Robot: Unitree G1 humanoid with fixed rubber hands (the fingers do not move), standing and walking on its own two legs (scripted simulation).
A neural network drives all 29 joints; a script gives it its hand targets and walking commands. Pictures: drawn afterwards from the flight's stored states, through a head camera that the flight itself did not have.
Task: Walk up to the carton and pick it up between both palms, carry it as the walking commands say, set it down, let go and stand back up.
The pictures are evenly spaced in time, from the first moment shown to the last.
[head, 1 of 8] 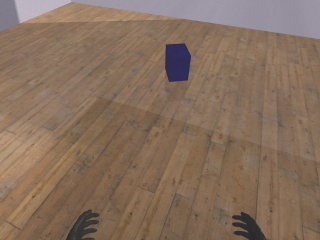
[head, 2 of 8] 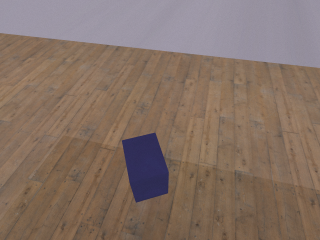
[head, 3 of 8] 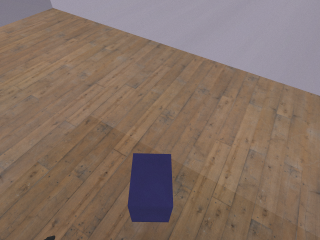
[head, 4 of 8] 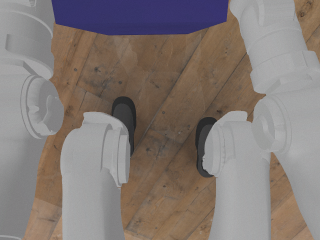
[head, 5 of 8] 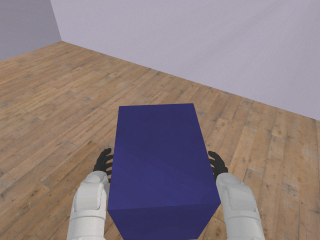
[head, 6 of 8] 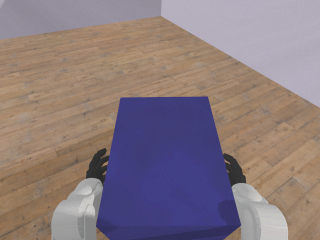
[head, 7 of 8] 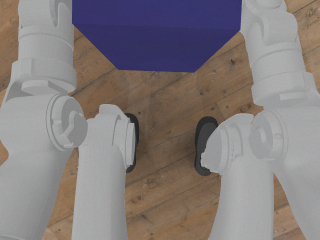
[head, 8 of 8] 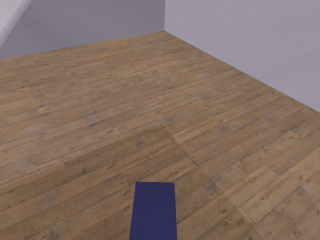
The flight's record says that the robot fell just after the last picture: no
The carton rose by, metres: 0.68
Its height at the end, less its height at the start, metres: +0.00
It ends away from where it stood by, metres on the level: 0.38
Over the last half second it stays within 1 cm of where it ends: yes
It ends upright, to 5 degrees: yes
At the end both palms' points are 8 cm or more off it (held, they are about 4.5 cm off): yes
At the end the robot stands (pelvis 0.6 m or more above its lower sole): yes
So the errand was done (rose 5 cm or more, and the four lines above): yes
